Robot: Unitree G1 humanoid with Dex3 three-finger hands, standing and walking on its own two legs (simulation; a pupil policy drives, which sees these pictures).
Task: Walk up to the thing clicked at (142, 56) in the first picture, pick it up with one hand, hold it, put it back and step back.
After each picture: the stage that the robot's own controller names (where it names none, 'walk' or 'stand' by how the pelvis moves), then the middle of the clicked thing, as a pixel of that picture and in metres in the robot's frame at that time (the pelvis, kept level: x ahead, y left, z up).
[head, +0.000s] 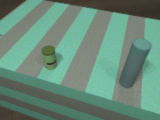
stand; (132, 65) +0.49 -0.20 -0.01
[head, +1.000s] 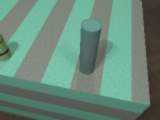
sink last; (88, 50) +0.50 +0.00 +0.03
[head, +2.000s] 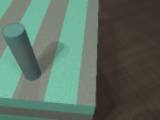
rise first; (24, 55) +0.45 +0.23 +0.04
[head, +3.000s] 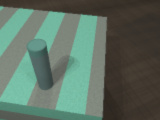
stand; (42, 67) +0.47 +0.19 -0.01
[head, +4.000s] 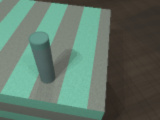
stand; (44, 60) +0.48 +0.18 -0.01
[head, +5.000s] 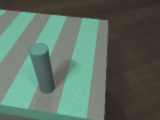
stand; (43, 71) +0.46 +0.18 -0.01
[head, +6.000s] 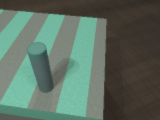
stand; (42, 70) +0.46 +0.19 -0.01
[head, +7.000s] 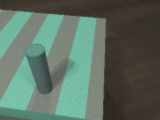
stand; (40, 71) +0.45 +0.19 -0.01
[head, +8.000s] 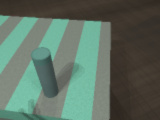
rise first; (46, 75) +0.44 +0.19 -0.01
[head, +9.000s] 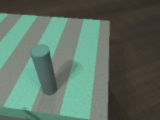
go down; (45, 72) +0.45 +0.19 -0.01
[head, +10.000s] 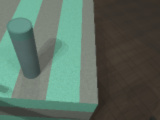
go down; (26, 52) +0.47 +0.18 +0.04
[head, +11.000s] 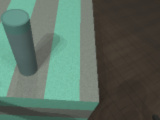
go down; (23, 48) +0.46 +0.18 +0.06
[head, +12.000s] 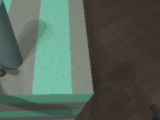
close in; (1, 38) +0.46 +0.20 +0.09
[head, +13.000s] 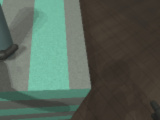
lift; out of the picture +0.50 +0.20 +0.10
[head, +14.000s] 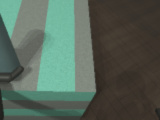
lift; out of the picture +0.43 +0.21 +0.09
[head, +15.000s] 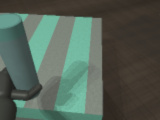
lift; (20, 63) +0.33 +0.18 +0.19
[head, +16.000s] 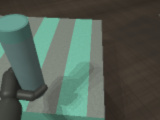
hold; (25, 63) +0.32 +0.17 +0.20
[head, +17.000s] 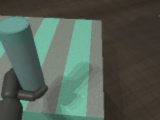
hold; (26, 64) +0.32 +0.17 +0.19
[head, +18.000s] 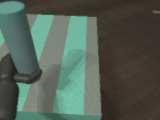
crouch; (22, 48) +0.39 +0.18 +0.19
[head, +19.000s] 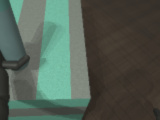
lower; (7, 36) +0.48 +0.19 +0.11
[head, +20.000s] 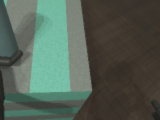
lower; out of the picture +0.48 +0.19 +0.10
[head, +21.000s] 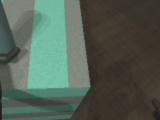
lower; out of the picture +0.49 +0.19 +0.10
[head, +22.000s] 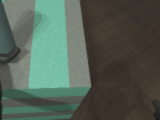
lower; out of the picture +0.49 +0.19 +0.10
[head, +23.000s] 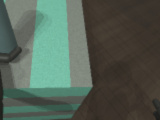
rest; out of the picture +0.49 +0.19 +0.11
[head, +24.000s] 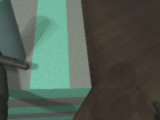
withdraw; (6, 33) +0.48 +0.17 +0.10
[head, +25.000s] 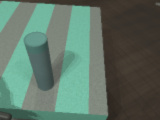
sink last; (41, 65) +0.43 +0.16 +0.05
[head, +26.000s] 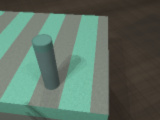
stand; (47, 65) +0.46 +0.17 +0.05
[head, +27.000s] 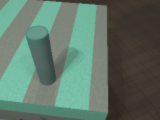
stand; (43, 59) +0.45 +0.17 +0.06
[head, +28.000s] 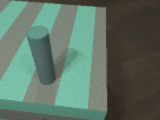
stand; (43, 59) +0.45 +0.17 +0.06
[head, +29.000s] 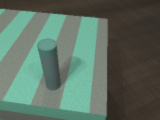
stand; (50, 67) +0.47 +0.16 +0.00
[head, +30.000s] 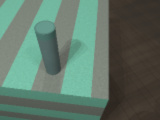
walk; (49, 51) +0.49 +0.14 +0.01
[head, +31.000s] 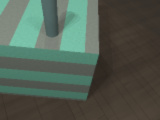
walk; (50, 13) +0.72 +0.18 +0.01
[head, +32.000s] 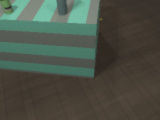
stand; out of the picture +1.06 +0.21 +0.01
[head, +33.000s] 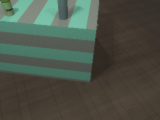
stand; (62, 1) +1.08 +0.18 -0.01
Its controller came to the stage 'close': yes
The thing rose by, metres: 0.20
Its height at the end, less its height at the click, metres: +0.00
